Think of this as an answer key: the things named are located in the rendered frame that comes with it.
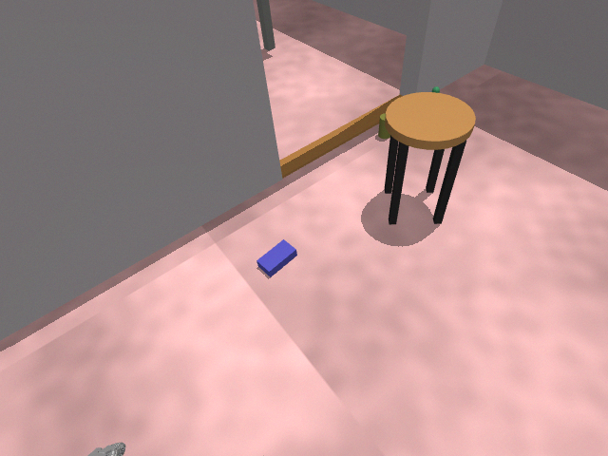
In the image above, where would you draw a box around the stool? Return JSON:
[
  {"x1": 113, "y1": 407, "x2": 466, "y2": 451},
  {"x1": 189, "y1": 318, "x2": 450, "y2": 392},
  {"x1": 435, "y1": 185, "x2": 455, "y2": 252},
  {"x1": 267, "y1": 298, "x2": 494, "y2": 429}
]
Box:
[{"x1": 385, "y1": 92, "x2": 476, "y2": 224}]

